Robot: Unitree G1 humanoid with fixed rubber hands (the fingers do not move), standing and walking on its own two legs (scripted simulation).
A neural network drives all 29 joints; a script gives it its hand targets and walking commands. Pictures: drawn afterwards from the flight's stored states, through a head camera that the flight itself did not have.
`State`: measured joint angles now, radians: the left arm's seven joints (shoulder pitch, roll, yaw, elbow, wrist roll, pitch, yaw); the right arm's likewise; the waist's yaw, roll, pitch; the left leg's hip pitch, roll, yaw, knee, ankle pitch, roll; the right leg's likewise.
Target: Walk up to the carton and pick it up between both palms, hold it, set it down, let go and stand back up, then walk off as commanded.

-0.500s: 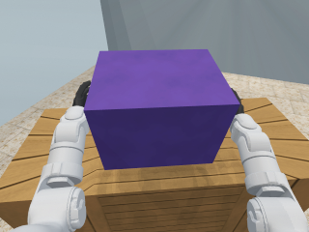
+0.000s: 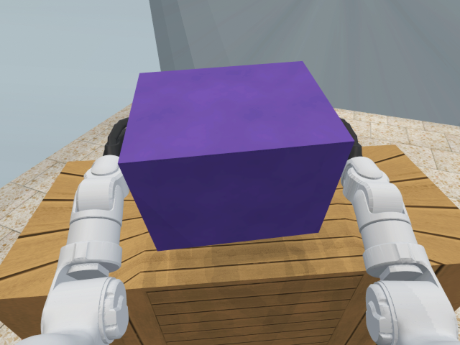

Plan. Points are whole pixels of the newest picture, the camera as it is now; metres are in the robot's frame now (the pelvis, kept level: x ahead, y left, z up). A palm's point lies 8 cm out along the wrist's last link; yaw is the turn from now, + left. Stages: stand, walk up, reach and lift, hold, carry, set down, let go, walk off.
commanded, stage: hold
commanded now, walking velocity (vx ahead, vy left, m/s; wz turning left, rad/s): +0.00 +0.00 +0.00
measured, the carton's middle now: (231, 154) +0.41 +0.01 +0.17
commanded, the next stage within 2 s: none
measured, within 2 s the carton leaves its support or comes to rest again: neither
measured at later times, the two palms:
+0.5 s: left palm (114, 159) +0.36 +0.21 +0.20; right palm (348, 158) +0.36 -0.20 +0.19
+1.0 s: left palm (113, 158) +0.36 +0.21 +0.20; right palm (349, 157) +0.36 -0.20 +0.20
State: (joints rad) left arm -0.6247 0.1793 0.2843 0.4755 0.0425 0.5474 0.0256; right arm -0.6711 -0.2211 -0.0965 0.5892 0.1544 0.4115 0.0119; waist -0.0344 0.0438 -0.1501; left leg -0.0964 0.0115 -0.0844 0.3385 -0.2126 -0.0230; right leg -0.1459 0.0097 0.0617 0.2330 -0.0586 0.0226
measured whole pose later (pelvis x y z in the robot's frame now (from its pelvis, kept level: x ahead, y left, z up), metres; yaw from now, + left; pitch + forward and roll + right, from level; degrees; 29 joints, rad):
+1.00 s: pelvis +0.00 +0.00 +0.00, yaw +0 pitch -2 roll -1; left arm -0.62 0.18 0.30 0.41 0.09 0.63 -0.02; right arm -0.66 -0.22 -0.10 0.50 0.15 0.48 0.00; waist -0.03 0.04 -0.15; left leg -0.10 0.01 -0.08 0.34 -0.21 -0.02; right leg -0.14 0.01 0.06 0.23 -0.06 0.02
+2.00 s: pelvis +0.00 +0.00 +0.00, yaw +0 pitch -2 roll -1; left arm -0.62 0.18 0.30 0.38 0.09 0.65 -0.03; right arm -0.65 -0.22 -0.10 0.47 0.16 0.50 -0.01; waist -0.03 0.04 -0.15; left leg -0.10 0.01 -0.08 0.34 -0.21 -0.02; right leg -0.14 0.01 0.06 0.23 -0.06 0.02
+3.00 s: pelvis +0.00 +0.00 +0.00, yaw +0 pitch -2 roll -1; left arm -0.62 0.18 0.30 0.37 0.09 0.65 -0.03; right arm -0.65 -0.22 -0.10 0.46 0.16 0.51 -0.01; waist -0.03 0.04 -0.15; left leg -0.10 0.01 -0.08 0.34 -0.21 -0.02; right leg -0.14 0.01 0.06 0.23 -0.06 0.02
